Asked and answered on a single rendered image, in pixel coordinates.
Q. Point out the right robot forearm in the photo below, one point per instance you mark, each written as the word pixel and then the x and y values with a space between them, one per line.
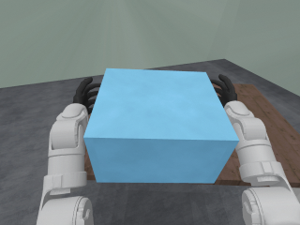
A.
pixel 258 164

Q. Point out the robot left hand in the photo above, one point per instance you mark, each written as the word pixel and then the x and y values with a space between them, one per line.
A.
pixel 82 94

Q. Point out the robot right upper arm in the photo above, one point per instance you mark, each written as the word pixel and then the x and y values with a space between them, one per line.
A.
pixel 270 206

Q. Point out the robot right hand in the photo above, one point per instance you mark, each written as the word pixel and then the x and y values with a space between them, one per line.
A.
pixel 227 90

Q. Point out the carton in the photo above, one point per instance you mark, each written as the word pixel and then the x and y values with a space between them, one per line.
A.
pixel 158 126

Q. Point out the left robot forearm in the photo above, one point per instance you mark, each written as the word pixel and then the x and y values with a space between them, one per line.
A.
pixel 66 154

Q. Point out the robot left upper arm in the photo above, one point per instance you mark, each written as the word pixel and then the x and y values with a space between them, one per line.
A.
pixel 76 210

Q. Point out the table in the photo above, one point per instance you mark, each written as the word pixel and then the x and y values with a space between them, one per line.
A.
pixel 284 139

